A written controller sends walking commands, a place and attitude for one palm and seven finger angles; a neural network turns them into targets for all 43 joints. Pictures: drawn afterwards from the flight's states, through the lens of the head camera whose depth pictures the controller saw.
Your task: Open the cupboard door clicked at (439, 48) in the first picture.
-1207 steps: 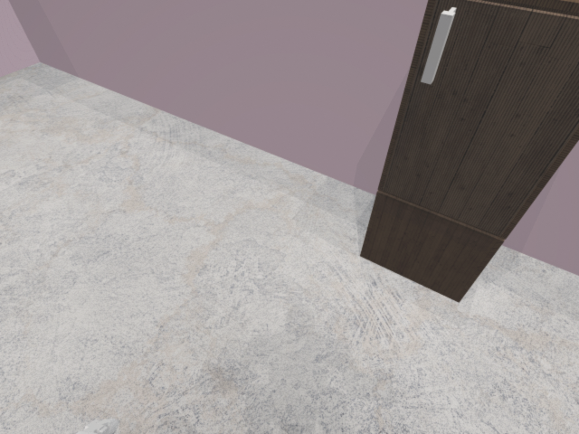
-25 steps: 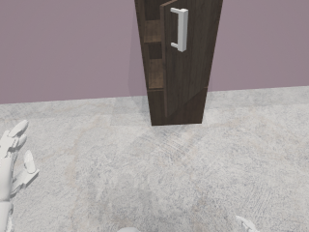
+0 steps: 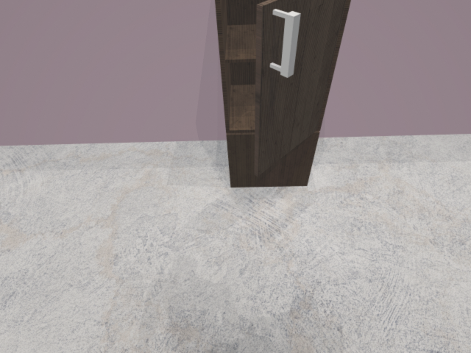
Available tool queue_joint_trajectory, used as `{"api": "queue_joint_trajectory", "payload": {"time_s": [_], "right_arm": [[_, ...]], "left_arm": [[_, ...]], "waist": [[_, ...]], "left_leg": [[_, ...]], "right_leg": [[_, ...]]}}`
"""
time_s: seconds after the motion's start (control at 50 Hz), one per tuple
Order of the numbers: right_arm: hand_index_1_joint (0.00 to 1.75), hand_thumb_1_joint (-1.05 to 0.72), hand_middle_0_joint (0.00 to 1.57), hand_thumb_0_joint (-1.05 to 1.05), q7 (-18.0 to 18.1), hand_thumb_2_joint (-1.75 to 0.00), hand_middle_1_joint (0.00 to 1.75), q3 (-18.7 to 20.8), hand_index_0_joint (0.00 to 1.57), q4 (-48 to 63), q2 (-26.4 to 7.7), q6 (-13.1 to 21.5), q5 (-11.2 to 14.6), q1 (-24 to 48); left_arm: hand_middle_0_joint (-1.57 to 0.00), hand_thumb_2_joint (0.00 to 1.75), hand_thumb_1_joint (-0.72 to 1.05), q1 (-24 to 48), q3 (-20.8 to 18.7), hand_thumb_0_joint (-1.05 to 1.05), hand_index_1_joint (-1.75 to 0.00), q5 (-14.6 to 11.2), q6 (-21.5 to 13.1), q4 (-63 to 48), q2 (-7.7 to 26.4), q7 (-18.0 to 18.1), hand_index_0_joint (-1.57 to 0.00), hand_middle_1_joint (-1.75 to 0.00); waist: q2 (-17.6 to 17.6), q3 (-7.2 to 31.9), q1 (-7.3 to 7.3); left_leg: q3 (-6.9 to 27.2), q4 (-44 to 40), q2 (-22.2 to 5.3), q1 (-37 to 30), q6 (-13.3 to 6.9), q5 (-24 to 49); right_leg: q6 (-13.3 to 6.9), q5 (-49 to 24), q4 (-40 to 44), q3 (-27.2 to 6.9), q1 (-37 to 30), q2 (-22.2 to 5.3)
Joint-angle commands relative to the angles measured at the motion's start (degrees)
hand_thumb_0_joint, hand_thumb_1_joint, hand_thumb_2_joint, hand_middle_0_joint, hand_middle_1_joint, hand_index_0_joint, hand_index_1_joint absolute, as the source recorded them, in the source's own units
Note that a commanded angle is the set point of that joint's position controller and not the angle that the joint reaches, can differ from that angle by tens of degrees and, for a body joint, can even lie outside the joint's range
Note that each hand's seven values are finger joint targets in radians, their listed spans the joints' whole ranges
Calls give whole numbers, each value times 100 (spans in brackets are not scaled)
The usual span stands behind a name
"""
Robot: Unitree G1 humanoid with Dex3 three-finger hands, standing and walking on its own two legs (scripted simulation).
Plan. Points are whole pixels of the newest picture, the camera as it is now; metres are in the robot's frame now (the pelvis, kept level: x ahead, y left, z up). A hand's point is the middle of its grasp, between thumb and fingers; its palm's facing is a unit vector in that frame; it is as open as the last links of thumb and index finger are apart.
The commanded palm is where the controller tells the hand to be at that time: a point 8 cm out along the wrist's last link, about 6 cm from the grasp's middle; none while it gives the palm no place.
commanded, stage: let the arm hang, fingers relaxed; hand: left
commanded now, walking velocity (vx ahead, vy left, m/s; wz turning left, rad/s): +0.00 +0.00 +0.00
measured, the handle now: (282, 43) +0.79 -0.09 +0.15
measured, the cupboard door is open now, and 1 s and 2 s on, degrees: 44 44 44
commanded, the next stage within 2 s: look to check the result in 0.54 s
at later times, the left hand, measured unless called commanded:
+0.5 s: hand out of the picture -0.01 +0.17 -0.17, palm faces +0.02 -0.98 -0.18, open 7.3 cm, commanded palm none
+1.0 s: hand out of the picture +0.01 +0.18 -0.17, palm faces +0.01 -0.98 -0.21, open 7.4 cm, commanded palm none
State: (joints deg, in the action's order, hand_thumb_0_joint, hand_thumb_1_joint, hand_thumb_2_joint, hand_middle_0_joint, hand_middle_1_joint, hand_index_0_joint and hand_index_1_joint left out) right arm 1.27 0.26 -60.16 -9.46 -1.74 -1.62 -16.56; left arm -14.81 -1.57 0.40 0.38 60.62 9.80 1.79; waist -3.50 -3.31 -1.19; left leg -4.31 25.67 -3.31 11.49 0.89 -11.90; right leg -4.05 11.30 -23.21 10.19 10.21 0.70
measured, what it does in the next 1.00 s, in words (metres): stands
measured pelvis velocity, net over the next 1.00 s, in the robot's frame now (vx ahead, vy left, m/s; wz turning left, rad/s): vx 0.01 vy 0.02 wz -0.03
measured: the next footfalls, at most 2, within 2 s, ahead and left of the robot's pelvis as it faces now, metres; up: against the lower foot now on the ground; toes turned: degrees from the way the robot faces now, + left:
none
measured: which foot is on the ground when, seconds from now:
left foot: down 0.00-1.00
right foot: down 0.00-1.00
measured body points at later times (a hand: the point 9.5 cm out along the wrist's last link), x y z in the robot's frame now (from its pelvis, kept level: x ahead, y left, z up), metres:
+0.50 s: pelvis +0.00 +0.02 +0.00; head +0.01 +0.00 +0.45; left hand -0.01 +0.23 -0.16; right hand -0.04 -0.18 -0.17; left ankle +0.02 +0.13 -0.74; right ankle +0.02 -0.07 -0.74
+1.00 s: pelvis +0.01 +0.02 +0.00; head +0.02 +0.00 +0.45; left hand +0.01 +0.24 -0.15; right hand -0.01 -0.18 -0.17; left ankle +0.02 +0.13 -0.74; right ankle +0.02 -0.07 -0.74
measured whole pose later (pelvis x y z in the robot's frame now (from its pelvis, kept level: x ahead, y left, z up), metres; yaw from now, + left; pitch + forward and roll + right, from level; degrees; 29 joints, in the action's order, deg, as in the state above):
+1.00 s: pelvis +0.01 +0.02 +0.00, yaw -2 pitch -2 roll +0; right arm 1.8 0.1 -66.0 -7.4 -0.1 -1.3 -16.6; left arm -16.0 -0.9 0.4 -1.2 66.4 6.1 2.4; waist -2.3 -2.6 -0.9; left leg -7.1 22.1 -1.5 8.8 -0.8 -11.7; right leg -2.1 11.5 -22.8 7.4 9.8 -0.9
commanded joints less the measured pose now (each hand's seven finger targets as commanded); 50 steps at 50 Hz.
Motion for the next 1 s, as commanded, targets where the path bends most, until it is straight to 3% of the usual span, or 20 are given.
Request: {"api": "queue_joint_trajectory", "payload": {"time_s": [0.0, 0.18, 0.26, 0.34, 0.5, 0.74, 0.8, 0.98], "right_arm": [[30, -90, 20, 0, 22, -90, 30, 55, 20, -49, -373, 94, 10, -411], [30, -90, 20, 0, 56, -90, 30, 15, 20, -392, -235, 150, 31, -514], [30, -90, 20, 0, 68, -90, 30, 15, 20, -473, -155, 141, 34, -565], [30, -90, 20, 0, 81, -90, 30, 20, 20, -487, -141, 154, 42, -626], [30, -90, 20, 0, 89, -90, 30, 32, 20, -485, -81, 159, 31, -643], [30, -90, 20, 0, 83, -90, 30, 48, 20, -482, -150, 175, 57, -566], [30, -90, 20, 0, 74, -90, 30, 43, 20, -499, -143, 167, 46, -541], [30, -90, 20, 0, 75, -90, 30, 42, 20, -499, -214, 198, 46, -452]], "left_arm": [[-20, 90, 90, -123, -81, 0, -30, -13, -152, -22, 533, 11, -20, -30], [-20, 90, 90, -384, -39, 0, -30, -19, -172, 378, 388, 44, -20, -30], [-20, 90, 90, -458, -30, 0, -30, -14, -164, 466, 309, 56, -20, -30], [-20, 90, 90, -523, -37, 0, -30, -7, -163, 493, 266, 65, -20, -30], [-20, 90, 90, -631, -41, 0, -30, 1, -178, 543, 150, 66, -20, -30], [-20, 90, 90, -628, -34, 0, -30, 5, -201, 518, 203, 78, -20, -30], [-20, 90, 90, -595, -32, 0, -30, 5, -198, 498, 202, 76, -20, -30], [-20, 90, 90, -538, -44, 0, -30, 0, -223, 458, 268, 71, -20, -30]], "waist": [[465, -121, 26], [337, -90, 67], [256, -309, 59], [158, -250, 56], [251, -247, 36], [413, -200, 38], [331, -308, 25], [234, -109, 35]], "left_leg": [[417, -598, -316, 52, -202, -54], [411, -797, -339, 1, -224, 59], [384, -837, -328, 67, -221, -58], [417, -891, -334, 100, -229, -150], [381, -846, -296, 73, -242, -169], [385, -827, -340, -64, -248, 177], [368, -855, -320, -24, -243, 71], [385, -837, -335, -113, -237, 305]], "right_leg": [[104, 601, 887, -1010, 191, -850], [101, 222, 694, -971, 67, -800], [104, 332, 698, -973, 206, -789], [113, 318, 624, -968, 177, -749], [118, 346, 626, -1008, 261, -764], [150, -38, 557, -962, 206, -763], [150, 73, 603, -1003, 260, -778], [145, -192, 581, -1013, 62, -783]]}}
